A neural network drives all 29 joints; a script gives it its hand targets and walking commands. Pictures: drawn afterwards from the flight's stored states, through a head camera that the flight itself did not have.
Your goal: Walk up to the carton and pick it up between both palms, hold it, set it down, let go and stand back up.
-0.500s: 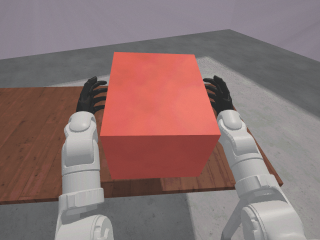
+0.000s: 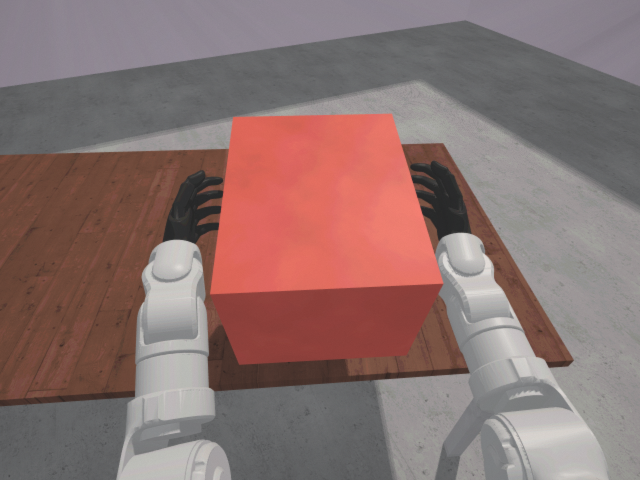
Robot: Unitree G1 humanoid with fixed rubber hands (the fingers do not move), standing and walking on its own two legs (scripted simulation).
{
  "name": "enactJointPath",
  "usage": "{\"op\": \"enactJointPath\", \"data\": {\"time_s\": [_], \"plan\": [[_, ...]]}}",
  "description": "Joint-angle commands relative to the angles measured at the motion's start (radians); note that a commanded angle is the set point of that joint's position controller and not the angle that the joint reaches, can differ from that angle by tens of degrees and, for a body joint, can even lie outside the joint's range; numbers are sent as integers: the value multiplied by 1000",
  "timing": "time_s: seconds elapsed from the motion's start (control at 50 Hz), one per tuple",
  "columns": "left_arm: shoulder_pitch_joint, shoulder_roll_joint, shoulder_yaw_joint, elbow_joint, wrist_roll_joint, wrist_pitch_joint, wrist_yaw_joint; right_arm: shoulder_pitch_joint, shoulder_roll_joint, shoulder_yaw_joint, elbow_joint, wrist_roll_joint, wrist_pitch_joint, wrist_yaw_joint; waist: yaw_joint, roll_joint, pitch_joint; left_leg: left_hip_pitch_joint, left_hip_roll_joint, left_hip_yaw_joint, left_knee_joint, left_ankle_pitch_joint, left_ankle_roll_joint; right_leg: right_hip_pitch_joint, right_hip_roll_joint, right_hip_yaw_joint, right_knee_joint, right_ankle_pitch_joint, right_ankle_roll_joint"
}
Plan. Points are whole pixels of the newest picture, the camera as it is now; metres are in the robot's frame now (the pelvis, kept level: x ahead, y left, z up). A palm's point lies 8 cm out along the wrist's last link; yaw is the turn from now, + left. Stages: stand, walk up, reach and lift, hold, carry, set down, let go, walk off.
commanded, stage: set down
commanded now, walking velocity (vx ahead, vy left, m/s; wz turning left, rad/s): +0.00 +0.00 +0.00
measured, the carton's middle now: (318, 234) +0.43 +0.01 +0.10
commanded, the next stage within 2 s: none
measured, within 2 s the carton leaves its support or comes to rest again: neither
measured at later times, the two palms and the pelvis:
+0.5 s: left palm (203, 253) +0.37 +0.16 +0.12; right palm (454, 239) +0.38 -0.17 +0.13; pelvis +0.00 +0.00 +0.00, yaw +0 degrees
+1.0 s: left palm (219, 259) +0.39 +0.15 +0.09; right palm (457, 241) +0.40 -0.18 +0.11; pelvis +0.01 +0.00 +0.00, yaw +0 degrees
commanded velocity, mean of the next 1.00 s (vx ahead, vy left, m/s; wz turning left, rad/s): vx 0.00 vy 0.00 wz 0.00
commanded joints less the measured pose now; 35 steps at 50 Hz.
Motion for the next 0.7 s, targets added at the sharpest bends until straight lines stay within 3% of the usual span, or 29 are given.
{"op": "enactJointPath", "data": {"time_s": [0.0,0.02,0.04,0.1,0.12,0.14,0.16,0.18,0.2,0.22,0.24,0.26,0.3,0.34,0.38,0.42,0.44,0.48,0.5,0.52,0.56,0.58,0.6,0.64,0.66,0.68], "plan": [[-455,-391,-386,-43,-93,-91,-116,-596,509,327,-269,0,-133,104,14,-43,-372,207,-56,100,16,282,23,217,-26,-61,48,463,90],[-454,-397,-387,-58,-98,-94,-114,-595,503,310,-299,-5,-136,106,13,-63,-390,202,-50,98,15,282,21,224,-14,-69,54,448,88],[-484,-417,-398,-77,-88,-102,-107,-575,508,320,-247,0,-131,110,14,-19,-371,242,-50,92,21,308,12,196,-15,-78,49,442,85],[-483,-396,-374,-29,-95,-120,-106,-586,514,309,-234,-10,-132,117,22,-60,-377,223,-46,98,17,268,29,175,-13,-73,46,398,86],[-522,-412,-398,-35,-109,-130,-103,-582,490,279,-213,-25,-139,120,-9,-46,-372,234,-42,95,11,256,18,155,-8,-80,39,357,76],[-522,-394,-386,-21,-90,-141,-99,-603,507,276,-198,-36,-143,128,24,-20,-378,209,-43,105,6,229,25,155,-17,-65,33,324,74],[-536,-415,-374,12,-90,-137,-96,-622,505,264,-190,-36,-147,134,37,-21,-325,197,-42,107,-4,189,29,104,-13,-73,27,258,76],[-558,-407,-352,28,-78,-147,-100,-597,481,220,-123,-58,-141,144,18,-27,-294,199,-31,105,-23,153,29,83,-14,-82,18,196,69],[-589,-391,-338,54,-78,-160,-98,-613,490,216,-89,-78,-143,145,30,-44,-291,190,-32,109,-16,136,35,99,-16,-70,11,181,69],[-604,-409,-373,38,-93,-174,-94,-661,519,241,-151,-59,-156,150,39,-47,-371,187,-34,105,-14,153,36,105,-13,-69,28,211,74],[-640,-411,-371,61,-99,-184,-86,-672,513,230,-148,-63,-168,154,30,-10,-347,156,-43,106,-15,133,32,98,-28,-71,34,226,79],[-605,-406,-347,69,-82,-199,-78,-660,540,239,-141,-71,-170,154,63,-47,-368,154,-37,116,-25,128,37,116,-19,-68,27,212,79],[-646,-412,-348,84,-90,-222,-73,-664,524,212,-94,-79,-176,168,50,-26,-381,160,-35,120,-21,130,32,91,-15,-65,28,188,69],[-662,-423,-333,133,-80,-237,-64,-697,537,202,-76,-82,-185,174,69,-35,-349,144,-31,118,-25,109,33,68,-16,-69,24,150,67],[-668,-427,-358,133,-102,-267,-56,-656,534,188,-31,-98,-193,176,42,-30,-363,162,-28,113,-5,165,25,71,-11,-64,37,232,60],[-701,-433,-348,131,-101,-290,-45,-703,561,211,-51,-78,-207,182,71,-33,-439,145,-37,117,4,207,22,123,-22,-47,50,343,71],[-673,-441,-351,161,-84,-297,-43,-719,552,208,-87,-84,-218,183,74,-22,-458,141,-36,115,6,221,15,123,-12,-53,50,332,68],[-641,-439,-312,191,-64,-308,-37,-637,579,211,-7,-93,-209,187,92,-40,-380,127,-35,131,-7,222,19,120,-10,-46,52,333,70],[-670,-433,-309,211,-76,-311,-42,-656,550,200,11,-91,-207,192,92,-48,-376,121,-30,124,-17,175,28,104,-12,-48,42,272,69],[-689,-453,-324,205,-93,-323,-38,-659,542,165,30,-114,-220,194,61,-24,-390,126,-29,124,-14,182,17,91,-17,-57,46,285,66],[-716,-453,-328,205,-83,-342,-30,-649,545,168,43,-118,-227,198,76,-20,-416,131,-26,122,-14,201,12,93,-14,-53,56,326,70],[-683,-421,-292,272,-65,-340,-36,-634,548,158,73,-124,-219,198,78,-43,-359,119,-25,128,-21,164,21,104,-20,-44,44,298,74],[-684,-440,-283,292,-58,-336,-43,-623,540,116,104,-145,-208,199,47,-35,-314,94,-33,128,-37,128,22,93,-25,-52,39,263,75],[-702,-447,-291,263,-67,-365,-31,-655,570,135,87,-134,-232,208,77,-26,-397,100,-31,130,-28,179,15,121,-25,-41,49,333,75],[-709,-455,-305,258,-75,-378,-28,-668,558,149,47,-131,-246,213,77,-27,-454,105,-27,126,-8,225,13,132,-17,-47,71,409,73],[-713,-453,-291,283,-78,-387,-17,-684,576,145,58,-136,-252,211,90,-24,-442,93,-23,123,-16,203,12,111,-18,-43,64,377,73]]}}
